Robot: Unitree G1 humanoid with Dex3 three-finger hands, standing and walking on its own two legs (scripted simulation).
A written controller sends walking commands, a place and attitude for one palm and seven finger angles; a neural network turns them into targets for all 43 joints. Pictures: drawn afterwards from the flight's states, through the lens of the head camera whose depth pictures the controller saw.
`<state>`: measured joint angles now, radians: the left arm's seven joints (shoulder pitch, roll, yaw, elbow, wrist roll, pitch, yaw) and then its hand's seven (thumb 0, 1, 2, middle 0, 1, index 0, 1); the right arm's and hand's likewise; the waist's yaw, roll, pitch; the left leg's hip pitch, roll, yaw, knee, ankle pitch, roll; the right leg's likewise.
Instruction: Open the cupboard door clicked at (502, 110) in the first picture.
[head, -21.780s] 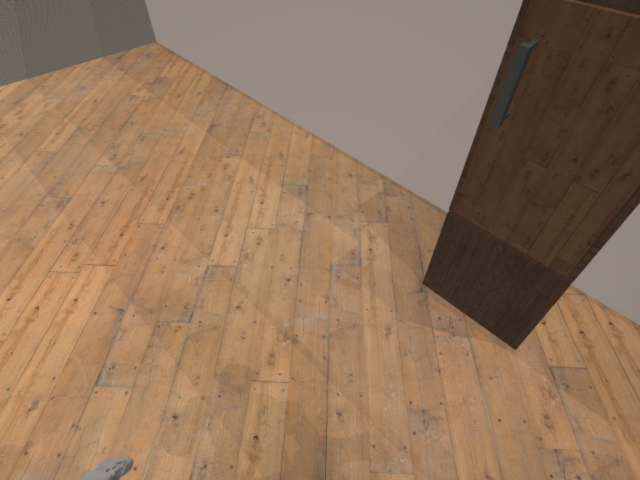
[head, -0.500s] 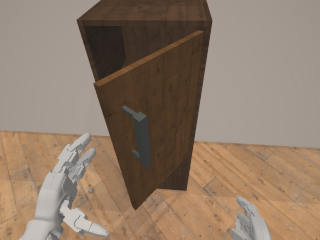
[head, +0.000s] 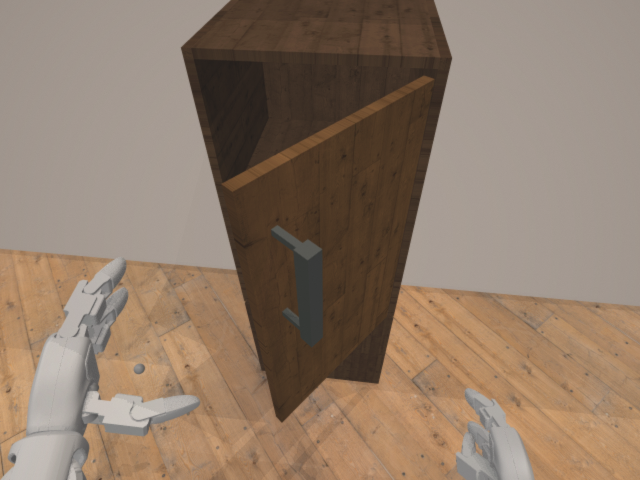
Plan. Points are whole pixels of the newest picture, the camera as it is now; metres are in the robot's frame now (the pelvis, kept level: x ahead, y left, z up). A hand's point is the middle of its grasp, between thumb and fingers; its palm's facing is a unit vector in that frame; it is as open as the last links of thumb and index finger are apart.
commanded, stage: draw the hand back to the body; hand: left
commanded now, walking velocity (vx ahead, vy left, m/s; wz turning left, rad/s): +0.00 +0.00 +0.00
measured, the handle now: (297, 289) +0.32 +0.07 +0.09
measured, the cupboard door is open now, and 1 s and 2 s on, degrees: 53 53 53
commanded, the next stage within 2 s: step back with the hand held close in 0.84 s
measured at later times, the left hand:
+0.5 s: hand (88, 312) +0.22 +0.26 +0.16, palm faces +0.44 -0.80 -0.40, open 8.6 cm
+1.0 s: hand (99, 319) +0.21 +0.24 +0.17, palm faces +0.44 -0.81 -0.39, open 7.4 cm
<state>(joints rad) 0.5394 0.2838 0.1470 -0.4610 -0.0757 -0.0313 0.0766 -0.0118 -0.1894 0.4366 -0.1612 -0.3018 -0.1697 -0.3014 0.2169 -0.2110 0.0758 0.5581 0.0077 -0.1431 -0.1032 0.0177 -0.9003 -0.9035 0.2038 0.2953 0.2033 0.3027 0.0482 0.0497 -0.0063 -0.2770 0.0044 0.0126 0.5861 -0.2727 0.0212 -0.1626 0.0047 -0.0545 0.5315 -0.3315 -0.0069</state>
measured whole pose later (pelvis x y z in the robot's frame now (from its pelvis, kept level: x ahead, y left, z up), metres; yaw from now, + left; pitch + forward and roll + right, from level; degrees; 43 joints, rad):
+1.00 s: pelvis +0.02 -0.02 +0.01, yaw -1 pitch -4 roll +0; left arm 0.45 0.33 0.34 -0.36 -0.07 -0.07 0.10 0.01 0.89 0.90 -0.21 -0.30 -0.21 -0.30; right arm 0.17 -0.23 0.02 0.64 0.00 -0.06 -0.09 0.02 -0.90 -0.90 0.20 0.30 0.20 0.30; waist 0.06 0.07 0.02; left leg -0.12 0.02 0.02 0.40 -0.21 0.00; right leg -0.01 0.03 -0.04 0.34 -0.26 -0.03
